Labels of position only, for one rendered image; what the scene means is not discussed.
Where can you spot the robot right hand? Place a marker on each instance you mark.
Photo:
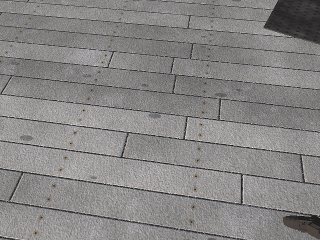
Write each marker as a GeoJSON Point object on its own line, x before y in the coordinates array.
{"type": "Point", "coordinates": [305, 224]}

